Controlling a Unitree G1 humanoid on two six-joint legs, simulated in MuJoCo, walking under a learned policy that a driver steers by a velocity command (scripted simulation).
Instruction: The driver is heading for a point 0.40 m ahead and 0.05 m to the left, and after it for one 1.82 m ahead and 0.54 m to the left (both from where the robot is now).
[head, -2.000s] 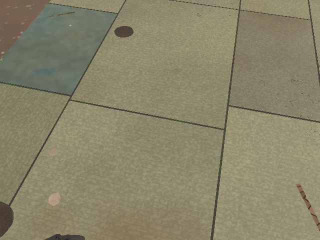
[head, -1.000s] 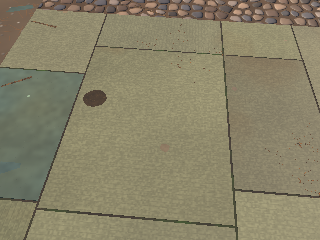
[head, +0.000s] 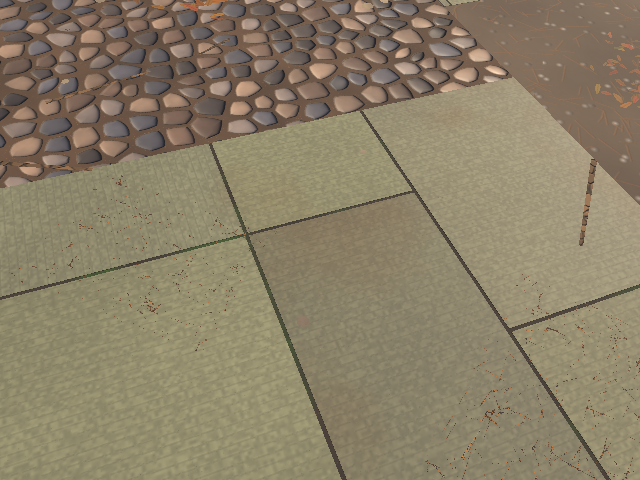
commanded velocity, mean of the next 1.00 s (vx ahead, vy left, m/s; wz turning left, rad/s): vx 0.50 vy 0.00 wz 0.30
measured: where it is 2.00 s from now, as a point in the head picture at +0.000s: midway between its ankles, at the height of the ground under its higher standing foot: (214, 278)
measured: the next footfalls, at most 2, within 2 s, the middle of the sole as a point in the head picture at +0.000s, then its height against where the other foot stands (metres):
right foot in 0.20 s outside the picture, level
left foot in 0.76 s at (278, 463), level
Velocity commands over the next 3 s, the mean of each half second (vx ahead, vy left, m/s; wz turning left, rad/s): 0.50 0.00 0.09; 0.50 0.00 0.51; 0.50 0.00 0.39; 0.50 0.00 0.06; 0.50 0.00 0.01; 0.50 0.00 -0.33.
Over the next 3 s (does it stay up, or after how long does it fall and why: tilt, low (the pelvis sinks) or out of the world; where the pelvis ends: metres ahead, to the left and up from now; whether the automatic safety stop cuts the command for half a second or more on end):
stays up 1.43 0.56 -0.01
